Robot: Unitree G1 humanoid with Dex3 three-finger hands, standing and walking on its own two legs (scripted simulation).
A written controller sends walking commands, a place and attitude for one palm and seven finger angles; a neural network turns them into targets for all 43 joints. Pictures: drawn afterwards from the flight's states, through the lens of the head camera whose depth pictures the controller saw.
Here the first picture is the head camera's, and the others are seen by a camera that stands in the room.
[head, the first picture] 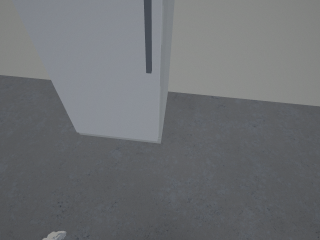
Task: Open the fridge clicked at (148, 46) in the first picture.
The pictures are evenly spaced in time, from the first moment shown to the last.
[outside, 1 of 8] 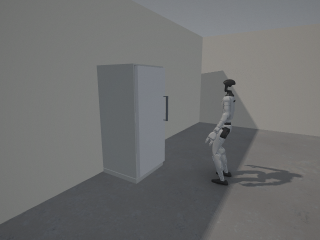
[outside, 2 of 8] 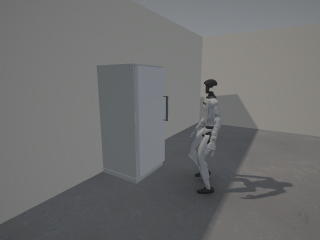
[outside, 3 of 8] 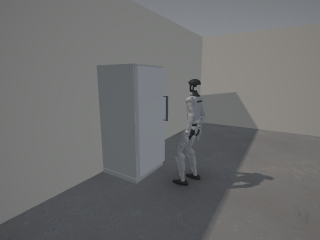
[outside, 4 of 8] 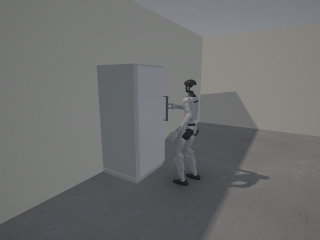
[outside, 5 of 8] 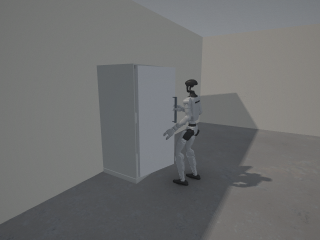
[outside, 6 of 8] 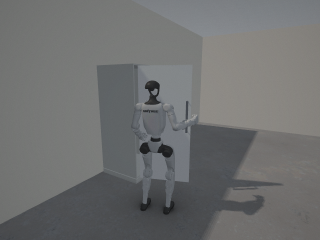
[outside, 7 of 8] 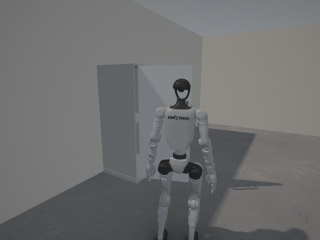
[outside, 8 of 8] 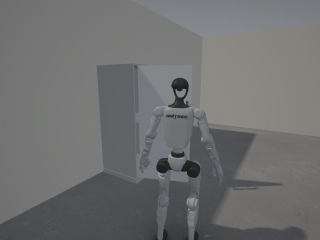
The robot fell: no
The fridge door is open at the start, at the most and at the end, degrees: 0 72 69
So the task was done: yes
